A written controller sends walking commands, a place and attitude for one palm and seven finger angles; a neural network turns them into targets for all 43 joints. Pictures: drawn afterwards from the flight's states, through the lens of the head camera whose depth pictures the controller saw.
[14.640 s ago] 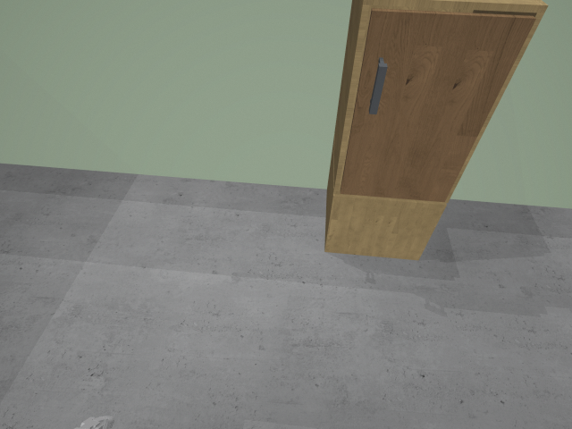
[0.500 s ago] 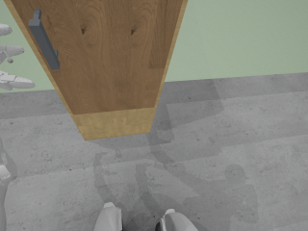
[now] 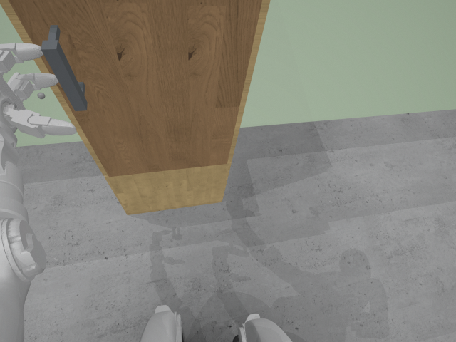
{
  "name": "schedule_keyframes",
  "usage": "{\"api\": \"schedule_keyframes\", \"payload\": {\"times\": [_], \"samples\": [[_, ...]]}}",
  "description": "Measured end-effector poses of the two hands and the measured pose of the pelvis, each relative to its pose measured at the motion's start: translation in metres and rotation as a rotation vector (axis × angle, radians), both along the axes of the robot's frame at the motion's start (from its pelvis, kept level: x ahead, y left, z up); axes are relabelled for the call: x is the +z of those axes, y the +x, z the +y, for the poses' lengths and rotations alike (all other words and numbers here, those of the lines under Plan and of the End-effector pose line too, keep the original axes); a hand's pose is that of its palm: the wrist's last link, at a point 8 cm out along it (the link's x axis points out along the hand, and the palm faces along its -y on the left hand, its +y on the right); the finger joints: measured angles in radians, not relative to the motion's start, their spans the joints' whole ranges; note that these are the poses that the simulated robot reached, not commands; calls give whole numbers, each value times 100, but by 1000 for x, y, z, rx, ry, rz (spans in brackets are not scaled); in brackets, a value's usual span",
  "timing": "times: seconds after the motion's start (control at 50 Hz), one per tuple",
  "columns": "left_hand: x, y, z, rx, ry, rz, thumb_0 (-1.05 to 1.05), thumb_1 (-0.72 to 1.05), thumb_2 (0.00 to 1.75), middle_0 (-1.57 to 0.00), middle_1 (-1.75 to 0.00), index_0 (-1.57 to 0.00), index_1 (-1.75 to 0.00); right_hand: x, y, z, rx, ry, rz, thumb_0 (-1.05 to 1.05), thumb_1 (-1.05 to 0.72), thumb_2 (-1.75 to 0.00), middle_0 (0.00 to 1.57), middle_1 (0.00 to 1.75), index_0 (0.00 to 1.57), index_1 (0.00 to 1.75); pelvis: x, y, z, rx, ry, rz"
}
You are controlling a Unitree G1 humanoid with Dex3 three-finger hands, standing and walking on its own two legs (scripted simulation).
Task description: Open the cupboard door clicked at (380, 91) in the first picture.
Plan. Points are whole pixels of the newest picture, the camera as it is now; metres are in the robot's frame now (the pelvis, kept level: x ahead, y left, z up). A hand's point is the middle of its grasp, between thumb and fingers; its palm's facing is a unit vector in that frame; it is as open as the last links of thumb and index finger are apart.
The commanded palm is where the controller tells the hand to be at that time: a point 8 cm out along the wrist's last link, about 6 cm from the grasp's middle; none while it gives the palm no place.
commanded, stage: slide the fingers in behind the handle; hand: left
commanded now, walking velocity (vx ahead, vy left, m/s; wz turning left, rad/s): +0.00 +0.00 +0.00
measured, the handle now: (68, 71) +0.56 +0.24 +0.10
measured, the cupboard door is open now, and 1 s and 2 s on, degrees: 0 0 0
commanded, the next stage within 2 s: close the thumb around the handle in 1.20 s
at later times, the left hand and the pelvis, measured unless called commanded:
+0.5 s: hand (65, 93) +0.50 +0.24 +0.10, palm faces +0.12 -0.99 +0.00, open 14.0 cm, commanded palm +0.48 +0.28 +0.09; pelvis +0.00 -0.01 +0.00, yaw +0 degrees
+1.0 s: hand (76, 93) +0.51 +0.22 +0.10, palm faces +0.13 -0.99 +0.00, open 14.0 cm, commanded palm +0.48 +0.26 +0.09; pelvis +0.00 -0.01 +0.00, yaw +0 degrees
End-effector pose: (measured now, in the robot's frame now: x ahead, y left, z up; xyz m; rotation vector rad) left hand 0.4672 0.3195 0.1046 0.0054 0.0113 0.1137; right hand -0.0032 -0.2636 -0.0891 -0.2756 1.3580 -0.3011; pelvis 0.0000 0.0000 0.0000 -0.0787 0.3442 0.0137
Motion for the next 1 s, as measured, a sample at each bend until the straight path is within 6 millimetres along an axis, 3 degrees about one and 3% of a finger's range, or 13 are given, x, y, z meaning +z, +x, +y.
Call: {"api": "schedule_keyframes", "payload": {"times": [0.82, 1.0], "samples": [[-8, 14, -48, 2, -13, 12, -1, -50, 30, -30, -120, -30, -120, -6, 1, -4, -7, 32, -1, 1, -91, -90, 20, 30, 20, 30, 0, 4, -6, -1, 12, 2], [-8, 13, -47, 18, -2, 7, -1, -50, 30, -30, -120, -30, -120, -6, 5, -2, -8, 36, -19, 1, -91, -90, 20, 30, 20, 30, 0, 4, -6, -4, 14, -1]]}}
